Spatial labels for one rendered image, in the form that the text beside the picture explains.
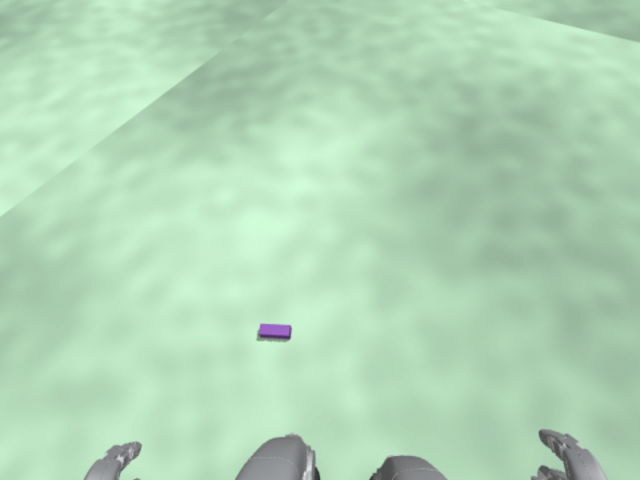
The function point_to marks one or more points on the left robot hand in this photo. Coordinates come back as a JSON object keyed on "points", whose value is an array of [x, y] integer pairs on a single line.
{"points": [[114, 461]]}

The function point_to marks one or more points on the small box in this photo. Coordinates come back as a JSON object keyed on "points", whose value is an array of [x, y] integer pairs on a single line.
{"points": [[275, 331]]}

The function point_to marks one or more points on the right robot hand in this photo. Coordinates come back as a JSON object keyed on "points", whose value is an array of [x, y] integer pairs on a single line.
{"points": [[580, 464]]}

